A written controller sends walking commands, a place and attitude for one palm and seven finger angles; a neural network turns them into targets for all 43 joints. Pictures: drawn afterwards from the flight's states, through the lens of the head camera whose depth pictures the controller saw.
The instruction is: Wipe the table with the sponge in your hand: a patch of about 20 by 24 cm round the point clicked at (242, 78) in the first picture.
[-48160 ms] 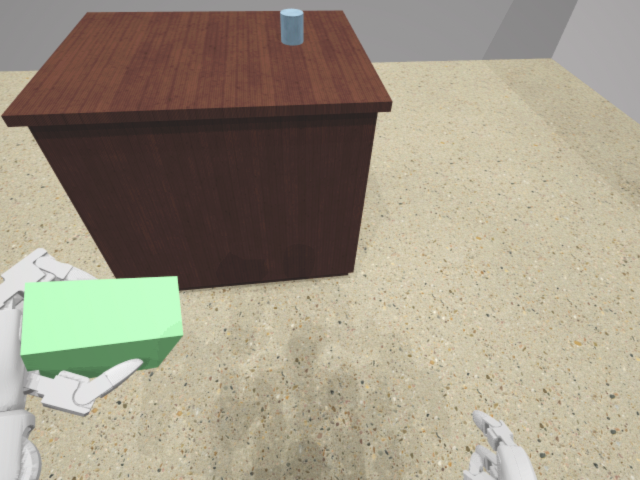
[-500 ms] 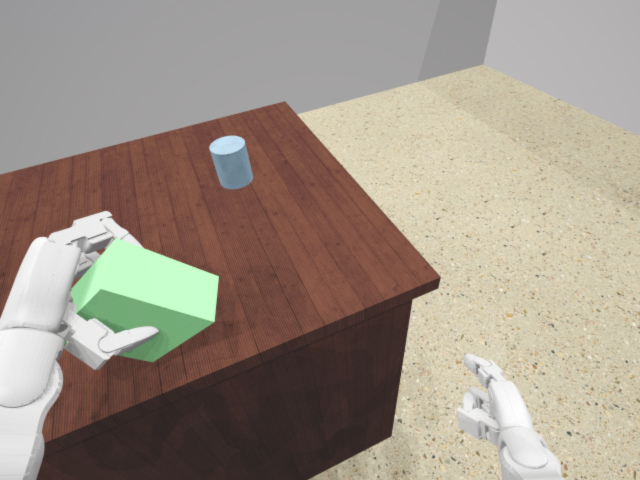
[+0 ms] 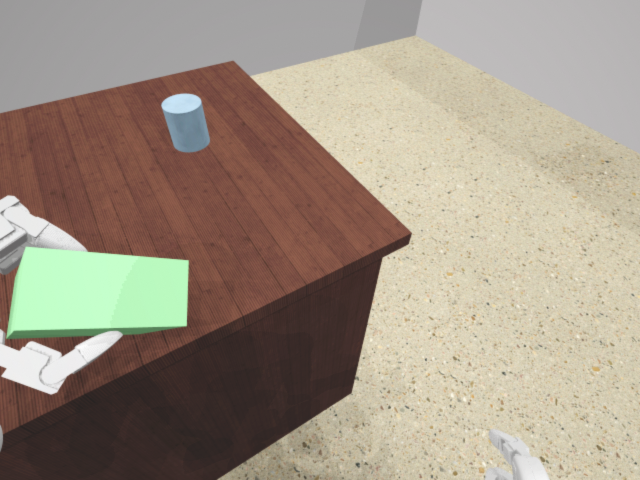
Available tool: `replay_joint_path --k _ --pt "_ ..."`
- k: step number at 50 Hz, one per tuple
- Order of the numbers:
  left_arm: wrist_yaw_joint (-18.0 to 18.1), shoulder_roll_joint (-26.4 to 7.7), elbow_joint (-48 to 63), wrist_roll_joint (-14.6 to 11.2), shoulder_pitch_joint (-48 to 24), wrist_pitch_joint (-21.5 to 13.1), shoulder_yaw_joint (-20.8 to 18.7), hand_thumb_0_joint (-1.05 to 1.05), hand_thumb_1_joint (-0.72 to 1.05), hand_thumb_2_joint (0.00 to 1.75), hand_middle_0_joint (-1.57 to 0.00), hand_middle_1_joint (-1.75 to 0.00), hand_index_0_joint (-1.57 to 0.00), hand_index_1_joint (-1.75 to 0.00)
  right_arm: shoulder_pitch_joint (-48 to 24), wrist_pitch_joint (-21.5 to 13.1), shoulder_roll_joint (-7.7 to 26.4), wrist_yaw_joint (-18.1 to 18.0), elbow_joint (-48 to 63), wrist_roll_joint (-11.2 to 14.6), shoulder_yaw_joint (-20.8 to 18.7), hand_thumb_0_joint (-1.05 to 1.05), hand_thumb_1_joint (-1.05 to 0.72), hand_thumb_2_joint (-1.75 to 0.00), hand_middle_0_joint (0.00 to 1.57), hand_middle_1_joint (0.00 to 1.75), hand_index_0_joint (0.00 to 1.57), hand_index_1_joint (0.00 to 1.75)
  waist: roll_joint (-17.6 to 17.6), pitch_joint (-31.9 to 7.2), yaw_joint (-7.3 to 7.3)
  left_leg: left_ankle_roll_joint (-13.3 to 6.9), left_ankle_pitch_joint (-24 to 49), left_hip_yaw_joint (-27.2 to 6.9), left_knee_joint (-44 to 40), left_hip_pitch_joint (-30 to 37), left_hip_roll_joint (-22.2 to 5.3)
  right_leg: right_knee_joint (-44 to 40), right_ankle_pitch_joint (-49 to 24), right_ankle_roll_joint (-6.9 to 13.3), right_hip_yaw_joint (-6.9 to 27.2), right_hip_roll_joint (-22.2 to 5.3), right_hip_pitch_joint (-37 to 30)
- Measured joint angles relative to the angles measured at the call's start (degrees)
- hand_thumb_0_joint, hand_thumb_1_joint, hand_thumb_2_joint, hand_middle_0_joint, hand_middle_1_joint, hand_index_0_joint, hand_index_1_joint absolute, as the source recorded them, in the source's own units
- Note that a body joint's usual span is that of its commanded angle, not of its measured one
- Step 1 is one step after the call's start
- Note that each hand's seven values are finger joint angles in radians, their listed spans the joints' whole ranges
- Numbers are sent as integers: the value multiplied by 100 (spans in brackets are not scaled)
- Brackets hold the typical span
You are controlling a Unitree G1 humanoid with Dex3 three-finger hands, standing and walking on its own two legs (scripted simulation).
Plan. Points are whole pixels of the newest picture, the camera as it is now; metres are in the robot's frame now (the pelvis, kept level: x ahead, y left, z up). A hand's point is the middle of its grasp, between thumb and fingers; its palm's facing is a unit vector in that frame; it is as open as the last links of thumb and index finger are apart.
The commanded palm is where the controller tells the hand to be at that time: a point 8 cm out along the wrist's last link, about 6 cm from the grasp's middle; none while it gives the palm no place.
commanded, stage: step back with the hand held close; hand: left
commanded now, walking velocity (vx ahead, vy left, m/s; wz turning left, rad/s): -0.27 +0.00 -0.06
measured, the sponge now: (117, 300) +0.25 +0.19 +0.18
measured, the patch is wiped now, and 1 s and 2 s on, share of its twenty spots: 1.00 1.00 1.00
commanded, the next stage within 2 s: stop stepping back and stand still in 0.58 s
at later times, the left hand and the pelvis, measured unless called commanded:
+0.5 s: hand (45, 401) +0.15 +0.19 +0.22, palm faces +0.16 -0.91 -0.38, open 9.9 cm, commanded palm +0.08 +0.28 +0.26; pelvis -0.10 +0.01 +0.00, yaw -5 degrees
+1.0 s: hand out of the picture +0.03 +0.28 +0.23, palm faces +0.34 -0.90 -0.26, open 9.9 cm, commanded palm -0.04 +0.32 +0.26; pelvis -0.23 +0.06 +0.00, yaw -6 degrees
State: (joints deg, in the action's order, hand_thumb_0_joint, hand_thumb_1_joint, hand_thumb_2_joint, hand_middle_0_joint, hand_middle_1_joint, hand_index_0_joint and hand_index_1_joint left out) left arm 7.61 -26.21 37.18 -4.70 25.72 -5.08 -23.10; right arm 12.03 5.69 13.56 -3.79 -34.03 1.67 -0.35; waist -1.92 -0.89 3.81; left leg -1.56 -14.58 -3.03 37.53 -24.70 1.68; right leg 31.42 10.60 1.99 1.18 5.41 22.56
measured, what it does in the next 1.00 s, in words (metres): walks backwards: right foot, then left foot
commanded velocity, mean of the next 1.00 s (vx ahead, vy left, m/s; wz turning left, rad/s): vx -0.15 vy -0.04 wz -0.01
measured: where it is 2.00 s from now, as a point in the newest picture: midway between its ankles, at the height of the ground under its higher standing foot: outside the picture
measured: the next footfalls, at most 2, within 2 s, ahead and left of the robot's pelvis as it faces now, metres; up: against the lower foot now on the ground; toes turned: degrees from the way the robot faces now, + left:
right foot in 0.34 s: -0.14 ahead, -0.12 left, +0.00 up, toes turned +0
left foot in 0.88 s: -0.13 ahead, +0.16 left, +0.00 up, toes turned -4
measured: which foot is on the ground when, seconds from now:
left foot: down 0.00-0.70, up 0.72-0.86, down 0.88-1.00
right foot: down 0.00-0.08, up 0.10-0.32, down 0.34-0.88, up 0.90-1.00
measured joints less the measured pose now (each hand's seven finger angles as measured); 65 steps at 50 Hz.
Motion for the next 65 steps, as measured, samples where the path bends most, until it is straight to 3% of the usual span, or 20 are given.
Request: replay_joint_path --k 5,11,15,18,21,24,27,31,33,35,37,40,44,47,52,55,57,58,61,65 --pt "46 -154 636 132 299 -272 -98 -1 -53 108 -74 -137 -79 -135 -42 -162 -34 -80 84 -81 58 1 -90 -90 20 29 20 30 176 40 -174 -127 133 124 77 -215 -11 250 237 -117 -63 -99 266" --pt "140 -129 172 228 -399 -429 -513 -1 -53 108 -74 -137 -79 -134 77 -485 -247 -71 32 -121 5 1 -90 -90 20 29 20 30 -62 -369 -489 -175 552 54 -472 -200 -81 1901 1314 -264 41 -41 -92" --pt "228 234 -503 89 -881 -355 -553 -1 -53 108 -74 -137 -79 -135 -144 -609 -436 -1 -44 -79 178 1 -90 -90 20 29 20 30 -67 -590 -632 -132 917 232 -949 -281 -172 894 1464 -216 47 -188 -858" --pt "158 429 -718 68 -1116 -278 -309 -1 -52 108 -73 -138 -78 -136 -489 -683 -523 59 75 -88 321 1 -90 -89 20 30 20 30 68 -374 -675 -82 1091 475 -904 -573 -199 -360 987 -156 207 -349 -1251" --pt "-39 637 -508 89 -1058 -293 218 -1 -52 108 -73 -138 -78 -136 -822 -648 -479 73 63 -65 351 1 -90 -89 20 30 21 30 -98 66 -547 -65 1207 449 -806 -684 -430 -412 1105 -249 241 -132 -1185" --pt "-218 279 253 75 -646 -352 459 -1 -53 108 -73 -138 -79 -136 -801 -544 -508 65 133 20 279 1 -90 -89 21 30 21 30 74 330 -322 11 1342 412 -750 -668 -491 -210 1024 -262 239 -62 -1131" --pt "-246 -340 971 4 -138 -629 64 -1 -53 108 -74 -137 -79 -135 -587 -483 -439 15 197 26 139 1 -90 -89 20 30 21 30 215 328 -140 -29 1292 362 -651 -721 -504 45 1113 -260 198 -22 -1016" --pt "-107 -749 949 -72 -109 -854 -623 -1 -53 108 -74 -137 -79 -135 -364 -520 -245 -40 46 -96 -130 1 -90 -90 20 30 20 30 183 241 -204 -85 1564 372 -817 -770 -463 449 1429 -158 110 -83 -725" --pt "-26 -661 575 -92 -321 -824 -734 -1 -53 108 -74 -137 -79 -135 -269 -557 -140 -71 -43 -131 -216 1 -90 -90 20 29 20 30 1 197 -234 -44 1745 316 -980 -768 -466 536 1548 -57 24 -69 -638" --pt "61 -488 151 -95 -489 -753 -727 -1 -53 108 -74 -137 -79 -135 -155 -581 -67 -97 -133 -103 -259 1 -90 -90 20 29 20 30 -150 134 -244 171 1130 234 -688 -914 -423 412 1055 -33 -122 -153 -640" --pt "120 -213 -89 -46 -450 -633 -617 -1 -53 108 -74 -137 -79 -135 -26 -556 -45 -87 -283 -27 -249 1 -90 -90 20 29 20 30 -100 -1 -357 395 143 127 756 -1179 -235 439 735 -221 -48 -313 -623" --pt "45 245 -184 40 -335 -344 -314 -1 -53 108 -74 -137 -79 -135 314 -474 -111 -58 -368 26 -125 1 -90 -90 20 29 20 30 140 -412 -456 360 -504 223 2293 -958 -187 372 754 -402 141 -504 -575" --pt "-5 495 -341 109 -1063 -170 116 -1 -53 108 -74 -137 -79 -135 463 -613 -63 -111 -139 9 44 1 -90 -90 20 29 20 30 202 -533 -332 125 -1140 80 659 144 -461 942 1027 -333 -231 -712 32" --pt "87 427 -564 187 -1481 -109 93 -1 -53 108 -74 -137 -79 -135 116 -785 -345 -71 -219 -16 133 1 -90 -90 20 29 20 30 512 -71 -241 46 -628 246 615 16 -270 2028 1454 -264 68 -617 507" --pt "105 167 130 82 -324 -21 -157 -1 -53 108 -74 -138 -79 -135 317 -1008 -757 236 -119 -88 384 1 -90 -90 20 30 20 30 503 -246 -1 81 251 400 -538 427 -374 2032 1501 -197 -379 -277 244" --pt "60 44 443 59 148 -148 -67 -1 -53 108 -74 -138 -79 -135 491 -959 -720 265 -171 -158 443 1 -90 -90 20 30 20 30 228 -469 -58 123 120 321 -700 419 -459 632 1641 5 -657 -146 -608" --pt "7 -161 464 99 50 -232 -125 -1 -53 108 -74 -137 -79 -135 490 -872 -653 238 -181 -172 407 1 -90 -90 20 30 21 30 236 -524 -231 131 -658 393 105 -12 -407 -435 980 263 -574 -217 -1082" --pt "-43 -116 358 118 -127 -278 -85 -1 -53 108 -74 -137 -79 -135 395 -822 -561 215 -287 -153 364 1 -90 -90 20 30 21 30 122 -450 -342 149 -882 331 802 -264 -462 -479 498 258 -619 -180 -1066" --pt "-120 64 -238 116 -647 -303 -12 -1 -53 108 -74 -137 -79 -135 216 -719 -369 151 -677 -95 257 1 -90 -89 20 30 21 30 38 -390 -507 168 -748 308 2104 -642 -487 -428 473 152 -674 -203 -1131" --pt "9 371 -946 64 -951 -130 -130 -1 -53 108 -74 -137 -79 -135 160 -699 -192 20 -587 -32 184 1 -90 -89 20 30 21 30 223 -417 -516 98 -487 527 1157 -125 -582 -322 598 76 -505 -426 -1146"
